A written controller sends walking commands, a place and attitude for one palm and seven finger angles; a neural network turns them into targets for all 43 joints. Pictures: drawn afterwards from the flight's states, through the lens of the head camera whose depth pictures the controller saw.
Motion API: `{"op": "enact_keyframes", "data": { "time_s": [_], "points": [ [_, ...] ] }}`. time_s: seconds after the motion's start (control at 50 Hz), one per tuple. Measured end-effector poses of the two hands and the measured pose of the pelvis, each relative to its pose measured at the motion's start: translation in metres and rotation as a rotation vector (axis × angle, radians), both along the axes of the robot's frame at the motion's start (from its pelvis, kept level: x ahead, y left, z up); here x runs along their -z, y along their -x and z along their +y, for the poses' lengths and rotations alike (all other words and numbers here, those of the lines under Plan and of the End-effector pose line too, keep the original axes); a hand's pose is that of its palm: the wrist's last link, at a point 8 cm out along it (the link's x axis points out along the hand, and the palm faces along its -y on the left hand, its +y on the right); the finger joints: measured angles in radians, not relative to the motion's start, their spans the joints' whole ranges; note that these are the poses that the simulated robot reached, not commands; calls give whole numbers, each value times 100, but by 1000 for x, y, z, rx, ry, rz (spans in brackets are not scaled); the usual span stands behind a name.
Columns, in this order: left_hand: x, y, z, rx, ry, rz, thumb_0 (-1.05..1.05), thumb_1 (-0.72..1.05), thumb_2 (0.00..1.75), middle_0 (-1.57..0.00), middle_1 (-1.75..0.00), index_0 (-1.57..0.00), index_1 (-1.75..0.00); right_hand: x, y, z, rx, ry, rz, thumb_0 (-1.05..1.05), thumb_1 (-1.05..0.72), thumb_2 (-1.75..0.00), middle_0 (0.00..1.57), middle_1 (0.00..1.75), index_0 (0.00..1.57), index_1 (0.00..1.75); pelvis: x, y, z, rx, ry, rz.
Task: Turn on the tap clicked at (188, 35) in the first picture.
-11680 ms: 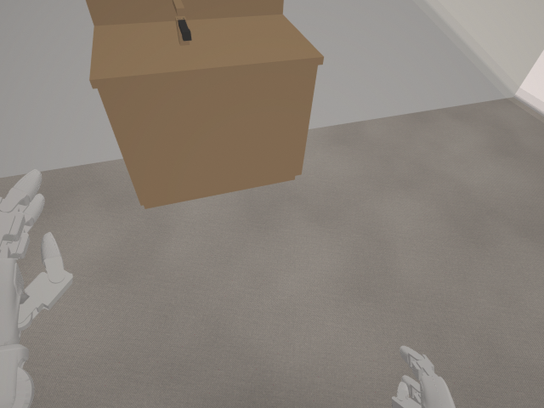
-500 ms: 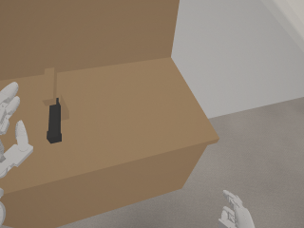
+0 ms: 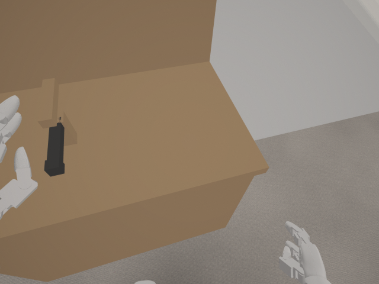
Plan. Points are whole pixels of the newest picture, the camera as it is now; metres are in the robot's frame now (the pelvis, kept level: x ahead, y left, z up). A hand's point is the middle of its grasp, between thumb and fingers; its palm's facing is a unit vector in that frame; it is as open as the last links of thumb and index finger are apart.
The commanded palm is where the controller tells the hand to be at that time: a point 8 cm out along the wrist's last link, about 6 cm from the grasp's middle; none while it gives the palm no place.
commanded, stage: shuffle to correct the standing spot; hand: left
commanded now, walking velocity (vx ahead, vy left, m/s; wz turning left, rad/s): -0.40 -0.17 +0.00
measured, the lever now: (54, 167) +0.33 +0.31 +0.03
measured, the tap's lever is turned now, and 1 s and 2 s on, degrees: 0 0 0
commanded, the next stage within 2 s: come to a stop and stand still in 0.80 s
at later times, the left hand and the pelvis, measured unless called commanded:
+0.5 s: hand (1, 220) +0.18 +0.26 +0.17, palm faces +0.37 -0.84 -0.40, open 7.5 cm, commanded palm +0.12 +0.29 +0.18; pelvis -0.04 +0.01 -0.01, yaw +0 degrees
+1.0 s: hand (54, 202) +0.20 +0.20 +0.17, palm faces +0.33 -0.81 -0.49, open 7.5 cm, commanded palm +0.14 +0.24 +0.18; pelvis -0.02 -0.04 -0.01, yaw +1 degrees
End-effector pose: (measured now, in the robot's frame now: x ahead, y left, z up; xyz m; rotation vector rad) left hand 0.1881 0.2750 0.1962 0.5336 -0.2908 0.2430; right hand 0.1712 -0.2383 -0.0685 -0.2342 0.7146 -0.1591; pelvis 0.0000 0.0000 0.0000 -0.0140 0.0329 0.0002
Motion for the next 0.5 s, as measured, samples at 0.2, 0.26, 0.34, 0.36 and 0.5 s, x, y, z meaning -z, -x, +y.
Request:
{"op": "enact_keyframes", "data": {
  "time_s": [0.2,0.26,0.34,0.36,0.5],
  "points": [
    [-3,34,8,9,-54,-15,1,88,90,-22,-30,-21,-30,10,39,10,12,-13,34,1,-91,-90,20,30,20,30,2,28,7,-1,1,0],
    [0,44,17,-16,-18,-7,1,88,90,-22,-30,-21,-30,9,54,15,19,-9,51,1,-91,-90,20,30,20,30,1,31,13,2,-6,-5],
    [6,52,28,-52,22,5,1,88,90,-22,-30,-21,-30,10,66,25,15,-7,57,1,-91,-90,20,30,20,30,2,34,20,5,7,-16],
    [8,52,30,-59,27,2,1,88,90,-21,-30,-21,-30,10,68,27,11,-11,57,1,-91,-90,20,30,20,30,2,35,20,6,6,-22],
    [12,50,21,-72,61,-21,2,89,90,-21,-30,-21,-30,13,67,35,-30,-76,23,1,-91,-90,20,30,20,30,6,42,13,-5,14,-64]
  ]
}}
